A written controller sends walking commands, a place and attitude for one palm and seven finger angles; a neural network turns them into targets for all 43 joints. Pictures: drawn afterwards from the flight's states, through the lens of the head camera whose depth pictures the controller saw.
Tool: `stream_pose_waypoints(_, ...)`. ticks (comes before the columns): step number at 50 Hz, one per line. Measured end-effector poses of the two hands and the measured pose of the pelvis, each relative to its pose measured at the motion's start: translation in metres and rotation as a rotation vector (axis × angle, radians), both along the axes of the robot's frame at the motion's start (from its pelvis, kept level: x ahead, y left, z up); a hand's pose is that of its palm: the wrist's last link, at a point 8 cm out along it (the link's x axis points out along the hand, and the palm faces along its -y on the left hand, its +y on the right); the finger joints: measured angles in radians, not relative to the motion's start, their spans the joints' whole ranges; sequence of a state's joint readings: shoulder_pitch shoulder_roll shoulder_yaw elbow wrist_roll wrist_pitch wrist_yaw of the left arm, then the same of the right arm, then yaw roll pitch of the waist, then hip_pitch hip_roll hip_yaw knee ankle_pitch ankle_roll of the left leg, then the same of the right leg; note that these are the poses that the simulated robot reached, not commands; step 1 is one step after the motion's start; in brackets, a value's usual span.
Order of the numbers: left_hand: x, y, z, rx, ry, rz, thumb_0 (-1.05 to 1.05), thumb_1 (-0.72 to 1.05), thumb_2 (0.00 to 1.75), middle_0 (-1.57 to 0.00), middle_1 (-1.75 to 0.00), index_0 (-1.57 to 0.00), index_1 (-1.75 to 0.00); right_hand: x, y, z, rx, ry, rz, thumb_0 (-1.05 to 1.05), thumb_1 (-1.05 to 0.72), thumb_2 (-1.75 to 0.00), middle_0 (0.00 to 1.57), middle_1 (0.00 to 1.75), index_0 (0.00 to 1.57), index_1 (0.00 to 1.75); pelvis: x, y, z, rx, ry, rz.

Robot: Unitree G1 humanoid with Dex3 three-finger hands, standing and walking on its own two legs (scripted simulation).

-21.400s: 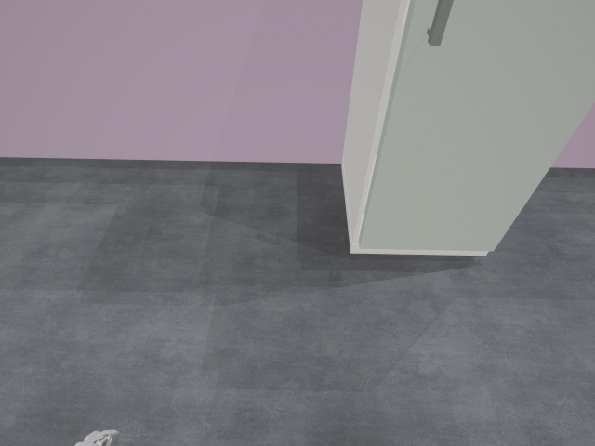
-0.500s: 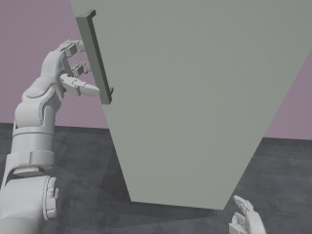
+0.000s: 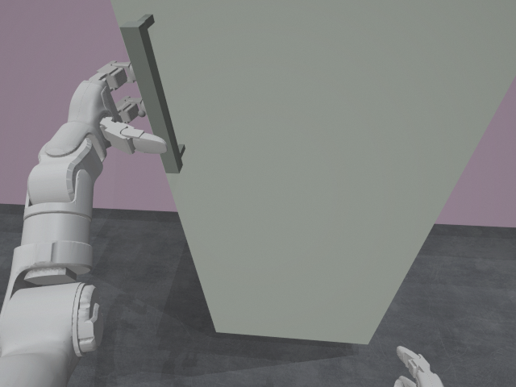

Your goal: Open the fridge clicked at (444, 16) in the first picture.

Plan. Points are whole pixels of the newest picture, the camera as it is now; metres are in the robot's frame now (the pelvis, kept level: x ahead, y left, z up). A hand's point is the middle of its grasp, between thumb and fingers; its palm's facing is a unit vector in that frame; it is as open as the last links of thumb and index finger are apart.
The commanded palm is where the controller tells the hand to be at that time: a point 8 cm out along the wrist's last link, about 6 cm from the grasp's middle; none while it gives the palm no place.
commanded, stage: slide the fingers in behind the handle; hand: left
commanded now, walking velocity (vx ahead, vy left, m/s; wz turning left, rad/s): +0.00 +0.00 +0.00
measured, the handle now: (162, 101) +0.44 +0.17 +0.26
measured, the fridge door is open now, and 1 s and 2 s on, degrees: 0 0 0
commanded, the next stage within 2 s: grip the handle and tug to test in 1.70 s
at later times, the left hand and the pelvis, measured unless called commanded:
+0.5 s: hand (153, 120) +0.40 +0.17 +0.25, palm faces +0.01 -1.00 -0.03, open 14.0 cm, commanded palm +0.37 +0.22 +0.26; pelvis +0.00 +0.00 +0.00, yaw -1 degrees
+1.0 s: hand (168, 118) +0.40 +0.15 +0.26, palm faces +0.00 -1.00 -0.02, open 14.0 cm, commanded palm +0.37 +0.20 +0.26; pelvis +0.01 +0.00 +0.00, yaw -1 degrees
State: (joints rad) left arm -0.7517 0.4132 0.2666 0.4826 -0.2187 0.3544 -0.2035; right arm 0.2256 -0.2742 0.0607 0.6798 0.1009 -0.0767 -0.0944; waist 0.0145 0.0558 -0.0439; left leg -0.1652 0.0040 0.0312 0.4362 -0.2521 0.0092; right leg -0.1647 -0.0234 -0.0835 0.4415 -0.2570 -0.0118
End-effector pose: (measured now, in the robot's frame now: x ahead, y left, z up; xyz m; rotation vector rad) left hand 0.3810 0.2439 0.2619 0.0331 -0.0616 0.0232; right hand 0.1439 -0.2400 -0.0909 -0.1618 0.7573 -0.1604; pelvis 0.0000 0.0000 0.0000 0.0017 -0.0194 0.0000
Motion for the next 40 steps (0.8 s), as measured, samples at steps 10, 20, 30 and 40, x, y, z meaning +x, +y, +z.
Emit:
stream_pose_waypoints(10,-0.002,-0.003,-0.002,0.002,-0.006,-0.010,-0.01,-0.50,0.30,-0.32,-1.23,-0.31,-1.21,0.003,0.006,0.003,0.014,-0.024,0.007,0.01,-0.91,-0.90,0.20,0.30,0.20,0.30,-0.002,0.001,0.000,0.001,-0.003,-0.005)
stream_pose_waypoints(20,-0.007,-0.014,-0.005,-0.010,-0.019,-0.032,-0.01,-0.50,0.30,-0.30,-1.21,-0.30,-1.20,0.010,0.007,0.007,0.019,-0.044,0.012,0.01,-0.91,-0.90,0.20,0.30,0.20,0.30,0.000,0.001,0.000,0.001,-0.008,-0.012)
stream_pose_waypoints(30,-0.004,-0.025,-0.004,0.001,-0.018,-0.031,-0.01,-0.50,0.30,-0.30,-1.21,-0.30,-1.20,0.020,0.008,0.009,0.016,-0.052,0.020,0.01,-0.91,-0.90,0.20,0.30,0.20,0.30,0.002,0.000,0.000,0.001,-0.009,-0.009)
stream_pose_waypoints(40,-0.004,-0.029,-0.005,0.002,-0.005,-0.015,-0.01,-0.50,0.30,-0.31,-1.22,-0.30,-1.20,0.025,0.009,0.008,0.025,-0.041,0.029,0.01,-0.91,-0.90,0.20,0.30,0.20,0.30,0.005,-0.002,0.000,0.001,-0.008,-0.006)
